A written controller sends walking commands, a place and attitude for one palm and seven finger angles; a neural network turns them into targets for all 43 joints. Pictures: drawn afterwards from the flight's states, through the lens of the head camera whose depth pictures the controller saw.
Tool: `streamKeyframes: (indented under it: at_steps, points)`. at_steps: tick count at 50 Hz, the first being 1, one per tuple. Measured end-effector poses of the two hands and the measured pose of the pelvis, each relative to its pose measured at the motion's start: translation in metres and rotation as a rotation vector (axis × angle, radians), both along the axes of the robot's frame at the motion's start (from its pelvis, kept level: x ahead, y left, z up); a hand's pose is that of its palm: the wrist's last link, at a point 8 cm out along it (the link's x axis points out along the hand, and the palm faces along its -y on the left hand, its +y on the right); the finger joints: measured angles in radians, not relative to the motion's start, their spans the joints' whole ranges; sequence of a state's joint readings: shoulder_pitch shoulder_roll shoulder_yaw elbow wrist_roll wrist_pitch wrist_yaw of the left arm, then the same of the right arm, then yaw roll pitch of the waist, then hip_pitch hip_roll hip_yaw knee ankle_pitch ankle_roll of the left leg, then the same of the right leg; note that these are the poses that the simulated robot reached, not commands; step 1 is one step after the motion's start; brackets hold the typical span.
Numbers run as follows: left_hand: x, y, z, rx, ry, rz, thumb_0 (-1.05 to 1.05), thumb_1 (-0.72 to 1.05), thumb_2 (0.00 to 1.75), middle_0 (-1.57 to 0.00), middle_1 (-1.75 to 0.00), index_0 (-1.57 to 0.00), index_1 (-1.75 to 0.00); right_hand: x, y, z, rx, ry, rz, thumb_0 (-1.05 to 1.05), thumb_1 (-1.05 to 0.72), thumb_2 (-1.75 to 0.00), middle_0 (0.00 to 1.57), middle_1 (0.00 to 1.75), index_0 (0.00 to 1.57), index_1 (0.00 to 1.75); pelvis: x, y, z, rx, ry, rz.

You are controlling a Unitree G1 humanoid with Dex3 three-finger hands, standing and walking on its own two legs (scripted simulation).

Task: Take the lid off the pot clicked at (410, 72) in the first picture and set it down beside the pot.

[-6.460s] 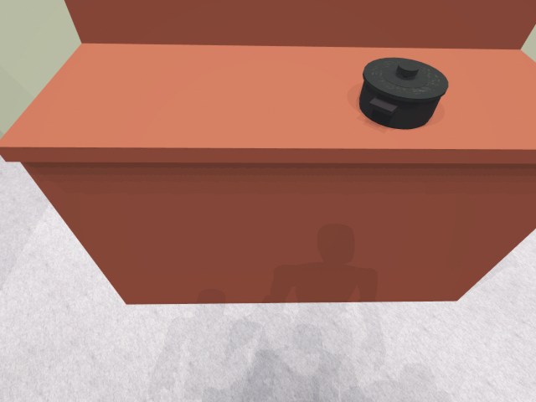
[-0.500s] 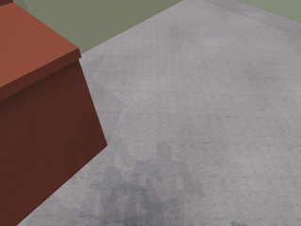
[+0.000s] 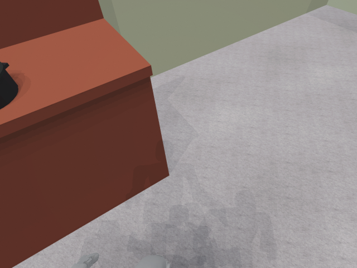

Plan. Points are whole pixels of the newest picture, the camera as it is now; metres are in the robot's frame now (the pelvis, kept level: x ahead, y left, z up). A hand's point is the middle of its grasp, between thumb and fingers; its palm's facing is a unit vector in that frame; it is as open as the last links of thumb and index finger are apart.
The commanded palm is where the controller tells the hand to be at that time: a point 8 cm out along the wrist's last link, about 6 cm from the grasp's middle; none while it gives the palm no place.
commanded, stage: turn to face it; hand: left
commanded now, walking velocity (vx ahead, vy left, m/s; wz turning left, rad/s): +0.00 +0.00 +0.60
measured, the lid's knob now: out of the picture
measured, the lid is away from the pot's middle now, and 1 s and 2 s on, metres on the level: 0.00 0.00 0.00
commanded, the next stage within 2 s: take the last steps up to it in 0.86 s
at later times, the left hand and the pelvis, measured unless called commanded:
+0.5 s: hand out of the picture -0.01 +0.27 -0.17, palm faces +0.33 -0.91 -0.26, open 7.4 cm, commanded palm none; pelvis -0.01 +0.04 +0.01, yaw +17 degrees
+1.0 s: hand out of the picture +0.00 +0.19 -0.14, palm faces +0.46 -0.85 -0.27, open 7.4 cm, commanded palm none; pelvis +0.01 -0.01 +0.01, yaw +27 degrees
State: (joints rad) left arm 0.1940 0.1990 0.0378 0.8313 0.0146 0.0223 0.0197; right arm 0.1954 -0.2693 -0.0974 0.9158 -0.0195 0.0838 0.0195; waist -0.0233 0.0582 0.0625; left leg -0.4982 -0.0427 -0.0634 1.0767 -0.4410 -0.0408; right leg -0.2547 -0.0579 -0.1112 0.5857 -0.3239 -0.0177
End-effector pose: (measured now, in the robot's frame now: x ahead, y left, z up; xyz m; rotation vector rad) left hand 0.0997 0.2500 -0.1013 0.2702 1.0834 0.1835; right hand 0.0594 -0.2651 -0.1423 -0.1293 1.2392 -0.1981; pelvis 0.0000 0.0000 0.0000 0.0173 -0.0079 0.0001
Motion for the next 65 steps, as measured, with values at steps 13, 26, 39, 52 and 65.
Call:
streamKeyframes:
  at_steps: [13,26,39,52,65]
  points:
    - [-0.106,0.019,-0.027,-0.073,0.169,0.230,0.00,0.90,0.90,-0.20,-0.30,-0.20,-0.30,0.072,0.038,0.018,-0.032,-0.022,0.246,0.01,-0.91,-0.90,0.20,0.30,0.20,0.30,-0.006,0.015,0.001,0.005,0.014,0.166]
    - [-0.130,0.067,-0.028,-0.074,0.150,0.382,0.01,0.91,0.90,-0.19,-0.30,-0.20,-0.30,0.099,0.089,0.035,-0.075,-0.072,0.403,0.01,-0.91,-0.90,0.20,0.30,0.21,0.30,-0.005,0.040,0.006,-0.032,0.017,0.297]
    - [-0.081,0.030,-0.010,-0.015,0.005,0.381,0.00,0.91,0.90,-0.20,-0.30,-0.20,-0.30,0.088,0.061,-0.005,0.012,0.027,0.397,0.01,-0.90,-0.90,0.20,0.30,0.21,0.30,0.011,0.006,-0.004,-0.001,0.011,0.380]
    - [-0.148,-0.028,-0.009,-0.080,0.103,0.542,0.00,0.90,0.90,-0.20,-0.30,-0.20,-0.30,0.107,0.056,0.002,0.012,0.095,0.510,0.01,-0.91,-0.90,0.20,0.30,0.20,0.30,0.014,-0.012,0.010,0.024,0.005,0.492]
    - [-0.267,-0.034,-0.041,-0.205,0.346,0.733,0.00,0.91,0.90,-0.20,-0.30,-0.20,-0.30,0.151,0.138,0.019,-0.008,-0.083,0.674,0.01,-0.91,-0.90,0.20,0.30,0.20,0.30,0.014,0.033,-0.001,-0.009,0.001,0.551]
